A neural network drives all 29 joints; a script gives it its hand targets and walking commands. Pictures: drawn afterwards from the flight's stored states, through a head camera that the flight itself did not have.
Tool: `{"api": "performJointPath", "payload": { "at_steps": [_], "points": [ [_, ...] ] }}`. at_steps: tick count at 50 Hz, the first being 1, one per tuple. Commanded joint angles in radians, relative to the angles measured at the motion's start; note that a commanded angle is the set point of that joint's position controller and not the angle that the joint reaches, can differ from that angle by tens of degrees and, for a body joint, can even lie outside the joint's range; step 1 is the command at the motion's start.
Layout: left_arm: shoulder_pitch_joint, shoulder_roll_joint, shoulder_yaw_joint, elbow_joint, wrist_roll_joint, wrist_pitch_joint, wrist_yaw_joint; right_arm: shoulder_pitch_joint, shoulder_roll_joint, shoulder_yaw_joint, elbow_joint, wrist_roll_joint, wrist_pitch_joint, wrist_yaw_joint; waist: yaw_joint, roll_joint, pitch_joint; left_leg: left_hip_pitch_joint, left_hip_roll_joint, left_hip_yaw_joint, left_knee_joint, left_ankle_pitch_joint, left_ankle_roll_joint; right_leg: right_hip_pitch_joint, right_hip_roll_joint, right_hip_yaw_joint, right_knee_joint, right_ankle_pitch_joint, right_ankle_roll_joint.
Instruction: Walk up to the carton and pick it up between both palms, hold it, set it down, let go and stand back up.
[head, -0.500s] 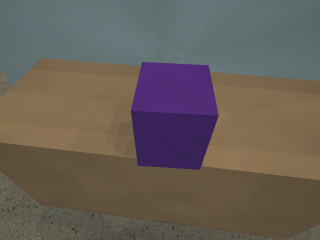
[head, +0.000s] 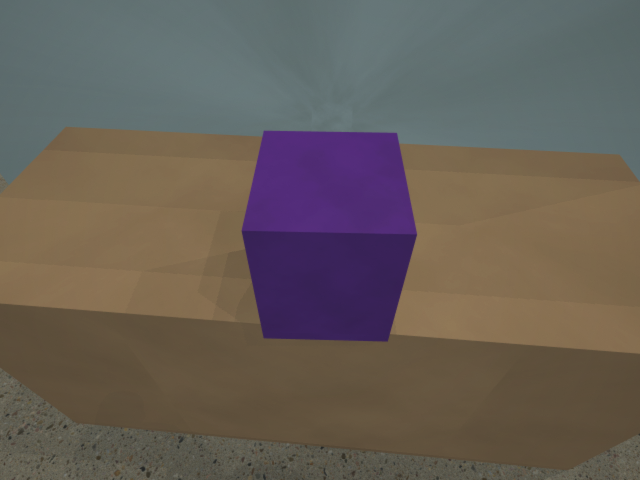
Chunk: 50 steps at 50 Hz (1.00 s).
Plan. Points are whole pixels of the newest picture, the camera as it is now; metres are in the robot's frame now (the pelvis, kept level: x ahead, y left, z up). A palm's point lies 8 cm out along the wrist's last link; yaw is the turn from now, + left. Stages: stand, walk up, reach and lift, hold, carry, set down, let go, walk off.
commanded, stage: walk up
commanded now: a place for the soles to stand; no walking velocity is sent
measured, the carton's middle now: (327, 239) +0.47 +0.01 +0.03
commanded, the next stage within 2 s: stand in 1.30 s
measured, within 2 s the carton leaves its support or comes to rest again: neither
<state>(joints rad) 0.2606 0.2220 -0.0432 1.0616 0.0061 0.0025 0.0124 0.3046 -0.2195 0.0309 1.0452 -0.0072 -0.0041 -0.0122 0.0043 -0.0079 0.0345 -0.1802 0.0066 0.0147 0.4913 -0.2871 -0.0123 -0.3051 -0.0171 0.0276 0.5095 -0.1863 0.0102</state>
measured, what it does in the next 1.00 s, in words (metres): shifts its weight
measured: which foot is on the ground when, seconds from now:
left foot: down 0.00-1.00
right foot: down 0.00-1.00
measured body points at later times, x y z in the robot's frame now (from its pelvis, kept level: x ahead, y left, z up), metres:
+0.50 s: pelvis +0.08 -0.02 -0.01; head +0.09 -0.02 +0.44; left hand +0.11 +0.22 -0.16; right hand +0.10 -0.26 -0.16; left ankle +0.00 +0.12 -0.74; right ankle +0.06 -0.13 -0.74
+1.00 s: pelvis +0.09 -0.01 +0.00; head +0.11 -0.01 +0.45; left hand +0.14 +0.23 -0.15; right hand +0.11 -0.24 -0.16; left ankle +0.04 +0.11 -0.74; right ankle +0.10 -0.12 -0.74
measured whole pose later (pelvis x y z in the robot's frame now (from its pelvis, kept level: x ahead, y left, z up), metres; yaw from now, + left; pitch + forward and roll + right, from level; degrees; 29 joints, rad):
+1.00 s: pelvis +0.09 -0.01 +0.00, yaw -2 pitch -2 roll +0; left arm 0.22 0.20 -0.03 1.04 0.02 0.01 0.02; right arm 0.28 -0.18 0.04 1.00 -0.01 0.00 -0.02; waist 0.00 0.00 0.07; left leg -0.10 0.02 0.06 0.49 -0.35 -0.01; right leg -0.23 0.01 0.02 0.55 -0.27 0.00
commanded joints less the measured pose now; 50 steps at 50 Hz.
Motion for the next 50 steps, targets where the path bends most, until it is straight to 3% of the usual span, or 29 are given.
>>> {"api": "performJointPath", "payload": {
  "at_steps": [1,3,6,8,9,10,12,14,15,16,19,20,25,28,30,32,33,34,35,36,37,38,40,41,43,45,47,48,50],
  "points": [
    [0.057,0.125,0.036,-0.038,0.028,-0.003,-0.003,0.109,-0.181,-0.052,-0.046,-0.027,-0.015,-0.011,-0.023,0.082,0.086,-0.085,0.171,-0.249,-0.265,-0.489,0.119,-0.092,0.034,0.005,0.036,-0.314,-0.026],
    [0.044,0.091,0.033,-0.065,0.034,-0.009,-0.008,0.075,-0.195,-0.059,-0.047,-0.021,-0.012,-0.019,-0.009,0.111,0.164,-0.132,0.252,-0.297,-0.298,-0.470,0.155,-0.116,0.006,-0.016,0.068,-0.199,-0.018],
    [0.117,0.099,0.039,-0.063,0.028,-0.037,-0.005,0.023,-0.171,-0.050,-0.062,-0.031,-0.015,-0.008,0.027,0.093,0.107,-0.170,0.168,-0.170,-0.193,-0.300,0.108,0.045,-0.009,0.034,-0.044,-0.088,-0.037],
    [0.148,0.150,0.051,-0.057,0.014,-0.048,0.005,0.024,-0.109,-0.031,-0.074,-0.024,-0.019,0.004,0.027,-0.006,0.100,-0.214,0.038,-0.029,-0.013,-0.153,0.058,0.108,-0.087,0.201,-0.159,-0.160,-0.068],
    [0.166,0.184,0.060,-0.041,-0.002,-0.041,0.008,0.071,-0.060,-0.016,-0.067,-0.025,-0.019,0.002,0.010,-0.094,0.086,-0.212,0.009,0.009,0.061,-0.173,0.036,0.113,-0.148,0.300,-0.222,-0.224,-0.100],
    [0.173,0.185,0.063,-0.037,-0.006,-0.034,0.010,0.101,-0.046,-0.009,-0.060,-0.030,-0.019,-0.003,0.009,-0.118,0.078,-0.196,0.010,0.007,0.084,-0.177,0.029,0.124,-0.187,0.349,-0.245,-0.200,-0.137],
    [0.119,0.173,0.059,-0.048,0.008,-0.025,0.011,0.121,-0.058,-0.006,-0.059,-0.030,-0.033,-0.011,-0.010,-0.113,0.049,-0.131,0.032,-0.013,0.015,-0.076,0.040,0.128,-0.173,0.296,-0.204,-0.023,-0.159],
    [0.065,0.147,0.047,-0.062,0.019,-0.024,0.007,0.145,-0.081,-0.009,-0.061,-0.024,-0.053,-0.017,-0.039,-0.107,-0.019,-0.019,0.059,-0.044,-0.057,0.078,0.057,0.117,-0.108,0.167,-0.118,0.170,-0.119],
    [0.057,0.136,0.046,-0.069,0.021,-0.024,0.004,0.151,-0.082,-0.006,-0.054,-0.019,-0.055,-0.016,-0.026,-0.037,-0.023,0.027,0.071,-0.057,-0.058,0.120,0.062,0.093,-0.072,0.115,-0.053,0.218,-0.105],
    [0.059,0.126,0.048,-0.080,0.022,-0.028,0.003,0.166,-0.110,-0.016,-0.051,-0.024,-0.056,-0.017,-0.027,-0.053,-0.034,0.051,0.101,-0.080,-0.055,0.222,0.063,0.077,-0.044,0.071,-0.005,0.241,-0.093],
    [0.083,0.102,0.046,-0.074,0.028,-0.039,0.007,0.140,-0.154,-0.038,-0.052,-0.022,-0.046,-0.021,-0.016,0.071,-0.081,0.132,0.135,-0.096,-0.005,0.431,0.086,0.051,-0.019,0.047,0.073,0.323,-0.067],
    [0.088,0.117,0.055,-0.080,0.027,-0.040,0.009,0.127,-0.144,-0.041,-0.057,-0.027,-0.040,-0.024,-0.007,0.069,-0.082,0.143,0.118,-0.076,0.022,0.439,0.083,0.046,-0.022,0.050,0.079,0.342,-0.066],
    [0.112,0.117,0.063,-0.083,0.024,-0.030,0.013,0.093,-0.112,-0.032,-0.084,-0.026,-0.028,-0.023,0.009,0.017,-0.015,0.011,0.089,-0.043,0.100,0.408,0.073,0.112,-0.042,0.095,0.082,0.429,-0.112],
    [0.181,0.161,0.086,-0.079,0.017,-0.023,0.018,0.058,-0.088,-0.030,-0.119,-0.029,-0.022,-0.021,0.040,-0.100,-0.028,-0.162,0.024,0.032,0.277,0.167,0.036,0.253,-0.135,0.213,-0.015,0.469,-0.184],
    [0.145,0.162,0.087,-0.076,0.019,-0.017,0.019,0.033,-0.044,-0.018,-0.139,-0.032,-0.022,-0.025,0.035,-0.151,0.041,-0.225,0.001,0.026,0.309,-0.235,0.025,0.204,-0.233,0.310,-0.091,0.451,-0.261],
    [0.073,0.159,0.087,-0.098,0.020,-0.010,0.016,0.022,-0.036,-0.022,-0.161,-0.030,-0.029,-0.028,0.001,-0.088,0.083,-0.171,0.025,-0.015,0.199,-0.284,0.027,0.082,-0.229,0.295,-0.093,0.296,-0.238],
    [0.006,0.154,0.078,-0.112,0.025,-0.005,0.014,0.074,-0.032,-0.019,-0.135,-0.022,-0.037,-0.023,-0.044,-0.029,0.114,-0.042,0.053,-0.025,0.062,-0.087,0.034,-0.044,-0.173,0.203,-0.041,0.256,-0.187],
    [-0.061,0.125,0.062,-0.126,0.030,-0.004,0.006,0.173,-0.061,-0.032,-0.110,-0.021,-0.053,-0.020,-0.099,0.079,0.087,0.089,0.101,-0.105,-0.104,0.259,0.034,-0.099,-0.070,0.110,0.146,0.263,-0.109],
    [-0.050,0.079,0.040,-0.124,0.025,-0.005,0.002,0.210,-0.142,-0.057,-0.084,-0.012,-0.057,-0.021,-0.088,0.171,0.024,0.204,0.235,-0.258,-0.136,0.657,0.045,-0.176,0.022,0.012,0.317,0.012,-0.026],
    [-0.017,0.064,0.033,-0.121,0.029,0.003,0.013,0.213,-0.152,-0.061,-0.087,-0.015,-0.048,-0.025,-0.059,0.148,-0.009,0.243,0.327,-0.306,-0.117,0.830,0.096,-0.190,0.038,-0.007,0.327,-0.299,-0.008],
    [-0.020,0.056,0.033,-0.128,0.026,0.009,0.024,0.181,-0.153,-0.054,-0.093,-0.005,-0.041,-0.028,-0.046,0.101,-0.008,0.155,0.358,-0.307,-0.109,0.777,0.166,-0.130,0.012,0.013,0.303,-0.392,-0.010],
    [-0.017,0.031,0.029,-0.135,0.026,0.005,0.029,0.098,-0.171,-0.056,-0.115,-0.009,-0.038,-0.026,-0.028,0.138,-0.009,0.069,0.364,-0.286,-0.118,0.662,0.221,-0.047,-0.012,0.016,0.230,-0.366,-0.014],
    [0.021,0.048,0.039,-0.099,0.017,-0.011,0.025,-0.059,-0.152,-0.039,-0.145,-0.015,-0.025,-0.019,0.037,0.137,0.042,-0.010,0.235,-0.107,-0.052,0.597,0.149,0.082,-0.035,0.023,-0.006,-0.044,-0.036],
    [0.049,0.082,0.043,-0.072,0.011,-0.019,0.019,-0.077,-0.141,-0.036,-0.155,-0.014,-0.021,-0.017,0.036,0.136,0.039,0.026,0.154,-0.043,0.018,0.651,0.102,0.099,-0.046,0.050,-0.019,0.244,-0.044],
    [0.045,0.120,0.053,-0.070,0.016,-0.026,0.016,-0.005,-0.109,-0.028,-0.139,-0.007,-0.023,-0.010,0.016,0.075,-0.016,-0.031,0.117,-0.036,0.018,0.505,0.056,0.190,-0.076,0.087,0.002,0.507,-0.069],
    [0.018,0.134,0.044,-0.067,0.011,-0.014,0.012,0.062,-0.077,-0.011,-0.108,0.016,-0.022,-0.015,-0.011,-0.017,-0.035,0.019,0.099,-0.046,-0.079,0.205,0.059,0.134,-0.088,0.101,-0.001,0.305,-0.089],
    [-0.004,0.107,0.037,-0.056,0.004,-0.005,0.010,0.055,-0.096,-0.017,-0.078,0.002,-0.014,-0.020,-0.002,-0.014,0.004,0.065,0.129,-0.064,-0.102,0.203,0.064,0.087,-0.054,0.073,-0.029,0.174,-0.071],
    [0.005,0.095,0.031,-0.058,0.013,-0.009,0.013,0.033,-0.124,-0.021,-0.073,-0.004,-0.014,-0.017,-0.003,0.036,0.033,0.035,0.133,-0.063,-0.089,0.260,0.068,0.115,-0.063,0.096,-0.050,0.230,-0.067],
    [0.029,0.125,0.034,-0.039,0.004,-0.021,0.020,0.028,-0.099,-0.017,-0.068,-0.002,-0.015,-0.010,-0.002,0.009,-0.044,0.031,0.116,-0.042,-0.088,0.216,0.065,0.169,-0.077,0.087,-0.066,0.281,-0.063]
  ]
}}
